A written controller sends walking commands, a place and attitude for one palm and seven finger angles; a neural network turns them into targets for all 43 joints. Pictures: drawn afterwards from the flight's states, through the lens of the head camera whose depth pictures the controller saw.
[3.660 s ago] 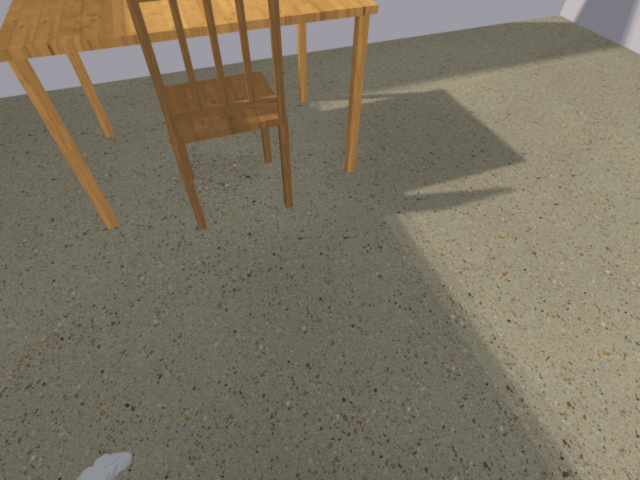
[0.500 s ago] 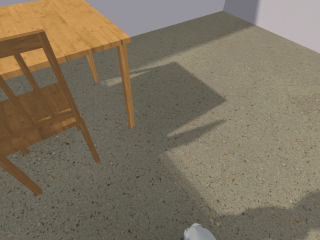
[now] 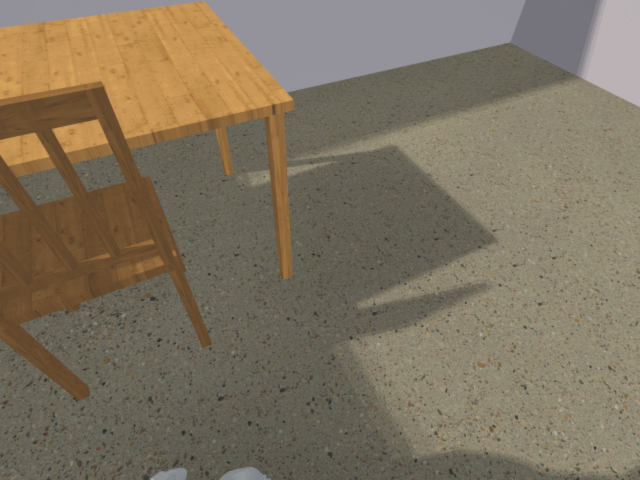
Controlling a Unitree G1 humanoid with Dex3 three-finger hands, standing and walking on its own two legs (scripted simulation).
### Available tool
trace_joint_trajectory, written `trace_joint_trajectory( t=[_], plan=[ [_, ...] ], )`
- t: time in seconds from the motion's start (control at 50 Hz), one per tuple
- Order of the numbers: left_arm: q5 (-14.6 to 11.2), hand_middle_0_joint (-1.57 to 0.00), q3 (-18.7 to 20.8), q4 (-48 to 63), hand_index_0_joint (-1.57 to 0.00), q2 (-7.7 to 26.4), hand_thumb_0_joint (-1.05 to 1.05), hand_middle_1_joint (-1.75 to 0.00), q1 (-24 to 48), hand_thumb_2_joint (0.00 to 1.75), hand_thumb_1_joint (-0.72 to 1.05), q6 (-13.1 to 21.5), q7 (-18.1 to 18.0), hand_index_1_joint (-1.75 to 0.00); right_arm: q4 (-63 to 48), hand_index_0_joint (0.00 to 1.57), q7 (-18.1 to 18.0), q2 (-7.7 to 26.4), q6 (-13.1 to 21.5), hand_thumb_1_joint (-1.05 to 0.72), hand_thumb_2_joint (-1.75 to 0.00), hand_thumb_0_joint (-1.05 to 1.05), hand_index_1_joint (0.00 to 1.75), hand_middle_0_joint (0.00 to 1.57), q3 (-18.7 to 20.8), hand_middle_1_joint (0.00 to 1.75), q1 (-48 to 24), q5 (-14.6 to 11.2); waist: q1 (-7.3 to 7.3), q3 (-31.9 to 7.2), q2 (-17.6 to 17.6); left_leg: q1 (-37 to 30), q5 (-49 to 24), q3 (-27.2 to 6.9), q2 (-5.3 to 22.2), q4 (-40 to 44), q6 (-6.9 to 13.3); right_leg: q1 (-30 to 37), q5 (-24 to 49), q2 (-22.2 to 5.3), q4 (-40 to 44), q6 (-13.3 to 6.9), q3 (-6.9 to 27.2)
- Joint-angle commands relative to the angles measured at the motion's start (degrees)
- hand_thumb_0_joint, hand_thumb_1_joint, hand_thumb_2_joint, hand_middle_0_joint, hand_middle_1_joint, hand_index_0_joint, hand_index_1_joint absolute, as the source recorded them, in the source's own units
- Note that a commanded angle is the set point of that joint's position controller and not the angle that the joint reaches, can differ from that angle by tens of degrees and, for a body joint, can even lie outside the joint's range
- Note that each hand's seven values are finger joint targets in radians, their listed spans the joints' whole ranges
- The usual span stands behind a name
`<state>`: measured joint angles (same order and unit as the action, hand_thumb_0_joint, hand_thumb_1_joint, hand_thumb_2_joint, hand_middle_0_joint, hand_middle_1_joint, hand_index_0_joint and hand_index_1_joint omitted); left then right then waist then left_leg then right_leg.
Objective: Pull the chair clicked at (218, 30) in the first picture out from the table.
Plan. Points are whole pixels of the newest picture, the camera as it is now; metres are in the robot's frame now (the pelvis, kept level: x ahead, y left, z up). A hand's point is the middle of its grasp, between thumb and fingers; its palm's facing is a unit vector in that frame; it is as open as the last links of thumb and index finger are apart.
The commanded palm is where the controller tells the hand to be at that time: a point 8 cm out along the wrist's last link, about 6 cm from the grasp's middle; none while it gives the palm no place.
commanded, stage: turn to face it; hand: left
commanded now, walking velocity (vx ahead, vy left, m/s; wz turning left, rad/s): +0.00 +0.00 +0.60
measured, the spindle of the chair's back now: (33, 214) +0.57 +0.57 -0.06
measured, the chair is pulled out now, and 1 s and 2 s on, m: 0.00 0.00 0.00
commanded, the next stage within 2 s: take the last steps up to it in 0.72 s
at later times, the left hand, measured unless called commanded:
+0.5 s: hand out of the picture +0.06 +0.24 -0.15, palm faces +0.30 -0.91 -0.30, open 7.4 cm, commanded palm none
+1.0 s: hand out of the picture -0.08 +0.15 -0.17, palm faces +0.53 -0.81 -0.23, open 7.4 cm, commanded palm none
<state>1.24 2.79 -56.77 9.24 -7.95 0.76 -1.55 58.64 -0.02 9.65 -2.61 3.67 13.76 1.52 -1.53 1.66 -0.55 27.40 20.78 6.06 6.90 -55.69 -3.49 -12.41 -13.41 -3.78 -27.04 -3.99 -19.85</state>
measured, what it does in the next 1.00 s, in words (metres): steps on the spot, turning left: left foot, then right foot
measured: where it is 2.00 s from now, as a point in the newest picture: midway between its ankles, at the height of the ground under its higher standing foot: outside the picture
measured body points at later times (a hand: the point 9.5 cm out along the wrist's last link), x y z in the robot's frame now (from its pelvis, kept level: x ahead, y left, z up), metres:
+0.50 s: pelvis +0.03 +0.00 +0.00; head +0.07 +0.00 +0.45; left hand +0.04 +0.29 -0.13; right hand +0.16 -0.22 -0.15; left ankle +0.02 +0.13 -0.74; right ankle +0.05 -0.13 -0.71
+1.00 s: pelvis +0.02 -0.02 +0.00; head +0.04 -0.01 +0.45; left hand -0.11 +0.19 -0.15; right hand +0.22 -0.19 -0.14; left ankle -0.08 +0.06 -0.71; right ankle +0.06 -0.12 -0.74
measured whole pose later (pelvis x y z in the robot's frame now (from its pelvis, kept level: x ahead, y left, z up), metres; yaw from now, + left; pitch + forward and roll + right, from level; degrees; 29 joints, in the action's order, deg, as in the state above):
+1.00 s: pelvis +0.02 -0.02 +0.00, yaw +29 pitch +0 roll +1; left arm 1.8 2.6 -57.8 11.8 -17.7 0.3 -0.4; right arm 55.8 1.3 12.3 -2.9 2.6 8.1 1.2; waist 3.2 3.8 1.0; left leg 14.9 26.5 4.4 1.5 -40.1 -1.5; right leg -12.0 -16.4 -6.3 -29.1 -0.9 -13.9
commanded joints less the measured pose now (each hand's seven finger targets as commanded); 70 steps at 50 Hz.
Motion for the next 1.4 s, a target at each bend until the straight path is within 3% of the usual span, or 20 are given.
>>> trace_joint_trajectory(
  t=[0.0, 0.08, 0.12, 0.14, 0.24, 0.36, 0.48, 0.5, 0.54, 0.56, 0.62, 0.8, 0.92, 0.98, 1.0, 1.02, 1.06, 1.12, 1.22, 1.38],
  plan=[
    [0.35, -0.2, 2.62, 2.38, -0.2, 9.81, 0.0, -0.3, -4.82, 0.9, 0.9, -0.5, -0.55, -0.3, -4.96, 0.2, 0.88, 2.75, 0.41, -0.9, -0.9, 0.0, 0.3, 0.2, 0.25, 0.3, -1.69, -0.25, 2.88, 0.51, 7.25, -1.25, 2.72, 0.53, 0.48, 8.29, 0.56, 2.02, 8.21, -19.9, 9.29, -3.76, 11.33],
    [-0.38, -0.2, 3.18, 3.26, -0.2, 10.88, 0.0, -0.3, -4.86, 0.9, 0.9, -1.41, -0.05, -0.3, -5.69, 0.2, 0.99, 6.12, 1.09, -0.9, -0.9, 0.0, 0.3, 0.2, 1.04, 0.3, 2.91, -0.06, -0.12, -4.14, -0.71, -15.08, -8.87, -0.07, -0.64, 25.83, 2.15, -1.38, 6.72, -16.56, -5.55, 1.55, 6.6],
    [-0.79, -0.2, 1.87, 8.29, -0.2, 6.44, 0.0, -0.3, -0.17, 0.9, 0.9, -1.87, 0.56, -0.3, -5.96, 0.2, 0.09, 15.92, 1.75, -0.9, -0.9, 0.0, 0.3, 0.2, 3.08, 0.3, 8.97, 0.15, -3.77, -4.1, -22.2, -23.56, -38.54, -29.93, 19.33, 37.38, 14.65, -21.52, -26.55, -3.47, -29.9, 9.35, 7.51],
    [-0.35, -0.2, 2.09, 9.27, -0.2, 7.72, 0.0, -0.3, 1.87, 0.9, 0.9, -2.02, 0.61, -0.3, -5.1, 0.2, -0.34, 16.71, 1.76, -0.9, -0.9, 0.0, 0.3, 0.2, 3.1, 0.3, 9.67, 0.24, -3.51, -5.66, -12.53, -23.29, -36.58, -28.1, 20.25, 36.38, 17.2, -21.78, -24.62, -3.46, -36.65, 8.37, 14.67],
    [-0.5, -0.2, 2.75, 5.52, -0.2, 7.93, 0.0, -0.3, -2.11, 0.9, 0.9, -2.32, 1.22, -0.3, -8.58, 0.2, -1.13, 13.34, 2.73, -0.9, -0.9, 0.0, 0.3, 0.2, 2.04, 0.3, -2.09, -0.34, 0.99, -6.16, -7.02, -20.92, -34.55, -15.9, 8.2, 34.96, 11.87, -19.83, -9.59, -2.61, -37.48, 9.53, 17.98],
    [-0.91, -0.2, 2.31, 6.99, -0.2, 7.77, 0.0, -0.3, 0.03, 0.9, 0.9, -2.61, 0.44, -0.3, -7.99, 0.2, -0.78, 14.38, 1.79, -0.9, -0.9, 0.0, 0.3, 0.2, 2.77, 0.3, 0.08, -0.15, -0.78, -5.89, -6.72, -22.49, -33.69, -19.51, 7.45, 34.36, 13.51, -15.45, -12.45, -0.39, -24.98, 9.92, 18.15],
    [-1.26, -0.2, 2.24, 6.41, -0.2, 8.59, 0.0, -0.3, -6.07, 0.9, 0.9, -1.67, -0.06, -0.3, -9.7, 0.2, -0.25, 14.11, 0.74, -0.9, -0.9, 0.0, 0.3, 0.2, 2.94, 0.3, -4.38, -0.34, 2.42, -5.96, -8.26, -12.54, -28.33, -21.14, 3.74, 29.39, 10.43, 1.54, -2.55, 2.28, -2.95, 8.65, 16.57],
    [-0.95, -0.2, 2.66, 6.05, -0.2, 10.4, 0.0, -0.3, -8.16, 0.9, 0.9, -1.16, -0.28, -0.3, -10.05, 0.2, -0.04, 12.49, 0.69, -0.9, -0.9, 0.0, 0.3, 0.2, 2.72, 0.3, -4.89, -0.75, 3.67, -6.13, -3.56, -7.06, -20.13, -19.42, 0.66, 25.4, 7.64, 8.29, 2.36, -0.53, 5.24, 8.02, 18.75],
    [0.21, -0.2, 3.8, 7.3, -0.2, 19.28, 0.0, -0.3, -8.74, 0.9, 0.9, -0.58, -0.7, -0.3, -12.55, 0.2, 0.32, 8.33, 0.4, -0.9, -0.9, 0.0, 0.3, 0.2, 2.08, 0.3, -5.9, -0.83, 4.51, -3.7, 17.36, 5.62, 13.89, -8.35, -9.07, 0.93, 1.2, 7.09, 13.25, -25.22, 12.39, -2.67, 39.83],
    [0.04, -0.2, 3.29, 7.83, -0.2, 16.4, 0.0, -0.3, -6.6, 0.9, 0.9, -0.46, -0.83, -0.3, -11.53, 0.2, 0.4, 9.97, -0.14, -0.9, -0.9, 0.0, 0.3, 0.2, 2.55, 0.3, -5.95, -0.41, 3.54, -2.45, 9.99, 4.3, 11.25, -11.68, -7.14, -7.17, 1.77, 2.06, 11.67, -22.92, 11.82, -4.49, 35.74],
    [-0.31, -0.2, 1.95, 9.37, -0.2, 11.76, 0.0, -0.3, 0.2, 0.9, 0.9, -0.29, -0.6, -0.3, -7.98, 0.2, 1.11, 9.05, -0.86, -0.9, -0.9, 0.0, 0.3, 0.2, 2.63, 0.3, -2.09, -0.18, -0.37, 1.62, 10.09, 4.44, 1.91, -9.45, -5.39, -14.47, 0.59, -0.73, 12.69, -14.36, 10.33, -1.58, 24.42],
    [0.3, -0.2, 2.13, 5.25, -0.2, 12.93, 0.0, -0.3, -10.5, 0.9, 0.9, 0.03, -0.55, -0.3, -7.91, 0.2, 0.69, 6.52, -0.32, -0.9, -0.9, 0.0, 0.3, 0.2, 0.47, 0.3, -8.31, -0.82, 4.48, -3.33, 9.57, -0.87, 5.66, -4.17, -5.35, 4.49, -0.39, 11.39, 32.12, -15.24, 5.57, -4.98, 20.24],
    [0.65, -0.2, 2.91, 1.74, -0.2, 14.4, 0.0, -0.3, -12.5, 0.9, 0.9, 0.61, 0.32, -0.3, -7.68, 0.2, 1.42, 6.81, 1.09, -0.9, -0.9, 0.0, 0.3, 0.2, -0.11, 0.3, -8.19, -0.59, 5.39, -2.92, 10.43, -5.67, 7.57, -2.29, -4.54, 14.04, 2.18, 9.16, 0.95, -18.8, 10.93, -5.18, 24.87],
    [0.07, -0.2, 2.71, 0.85, -0.2, 13.55, 0.0, -0.3, -8.82, 0.9, 0.9, 0.3, 0.78, -0.3, -5.11, 0.2, 1.17, 6.73, 2.39, -0.9, -0.9, 0.0, 0.3, 0.2, -0.42, 0.3, -0.85, -0.34, 0.83, -1.84, 6.23, -21.37, -0.8, -0.27, -5.28, 31.09, 3.71, -2.67, -10.95, -14.71, 6.2, -1.04, 19.03],
    [-0.41, -0.2, 2.21, 1.43, -0.2, 11.18, 0.0, -0.3, -8.02, 0.9, 0.9, -0.03, 1.22, -0.3, -3.69, 0.2, 0.6, 9.81, 2.88, -0.9, -0.9, 0.0, 0.3, 0.2, 0.26, 0.3, 3.68, -0.19, -1.3, -2.55, -3.46, -30.1, 2.0, -8.2, -0.89, 36.63, 5.98, -11.72, -13.98, -9.53, -2.99, 2.32, 13.9],
    [-0.42, -0.2, 1.26, 3.72, -0.2, 7.27, 0.0, -0.3, -5.73, 0.9, 0.9, -0.27, 1.95, -0.3, -2.78, 0.2, 0.21, 15.82, 2.78, -0.9, -0.9, 0.0, 0.3, 0.2, 1.63, 0.3, 8.52, 0.36, -3.64, -0.5, -20.72, -33.55, 10.91, -26.52, 12.02, 43.9, 10.92, -24.55, -19.8, -1.32, -19.22, 5.65, 7.25],
    [0.15, -0.2, 1.03, 5.47, -0.2, 7.68, 0.0, -0.3, -1.35, 0.9, 0.9, 0.27, 2.35, -0.3, -2.69, 0.2, -0.77, 15.02, 2.72, -0.9, -0.9, 0.0, 0.3, 0.2, 0.86, 0.3, 8.61, 0.12, -2.93, 5.55, -10.71, -26.69, 8.21, -27.77, 15.23, 47.58, 16.65, -29.91, -16.67, -3.36, -31.42, 4.31, 15.3],
    [0.43, -0.2, 0.96, 0.36, -0.2, 7.42, 0.0, -0.3, -5.93, 0.9, 0.9, -0.06, 2.9, -0.3, -3.17, 0.2, -1.16, 8.45, 4.28, -0.9, -0.9, 0.0, 0.3, 0.2, -1.21, 0.3, 3.57, -0.56, 0.95, 5.26, -9.5, -22.86, -4.83, -16.36, 6.95, 46.9, 12.06, -24.92, -4.11, -3.82, -36.0, 4.7, 17.44],
    [0.05, -0.2, 0.53, -1.14, -0.2, 6.53, 0.0, -0.3, -6.4, 0.9, 0.9, -0.2, 2.48, -0.3, -0.64, 0.2, -1.58, 7.79, 6.09, -0.9, -0.9, 0.0, 0.3, 0.2, -1.16, 0.3, 8.98, -0.92, 1.74, 4.77, -2.27, -27.78, -27.93, -12.12, 6.19, 45.53, 14.0, -26.0, -0.47, -3.1, -34.7, 6.3, 16.81],
    [-0.47, -0.2, 0.05, 2.56, -0.2, 4.0, 0.0, -0.3, 3.19, 0.9, 0.9, 0.61, 2.72, -0.3, 3.95, 0.2, -1.86, 7.5, 6.31, -0.9, -0.9, 0.0, 0.3, 0.2, -0.81, 0.3, 13.94, 0.01, -0.68, 7.63, -6.48, -28.27, -30.27, -9.58, 7.77, 42.65, 13.97, -19.73, -1.89, -1.81, -13.58, 4.14, 14.1]
  ],
)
